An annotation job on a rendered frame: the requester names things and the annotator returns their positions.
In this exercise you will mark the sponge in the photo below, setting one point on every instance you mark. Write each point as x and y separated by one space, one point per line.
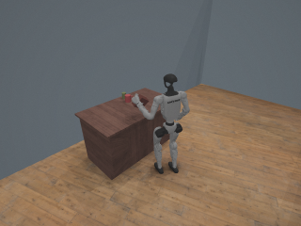
142 99

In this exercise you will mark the left robot upper arm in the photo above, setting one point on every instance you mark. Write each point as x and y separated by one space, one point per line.
157 100

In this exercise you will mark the right robot upper arm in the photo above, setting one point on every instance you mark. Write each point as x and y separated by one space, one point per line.
184 100

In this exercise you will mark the robot left hand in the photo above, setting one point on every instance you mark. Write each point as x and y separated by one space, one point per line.
136 99

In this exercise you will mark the table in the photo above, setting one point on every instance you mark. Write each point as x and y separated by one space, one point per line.
117 135

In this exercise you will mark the robot left foot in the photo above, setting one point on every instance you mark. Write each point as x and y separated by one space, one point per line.
161 171

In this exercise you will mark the robot left forearm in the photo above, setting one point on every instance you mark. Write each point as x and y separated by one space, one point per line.
143 109

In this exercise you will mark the left robot thigh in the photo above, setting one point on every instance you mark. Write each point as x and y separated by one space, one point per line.
158 133

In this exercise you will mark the robot right forearm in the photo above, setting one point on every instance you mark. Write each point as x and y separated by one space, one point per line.
182 114

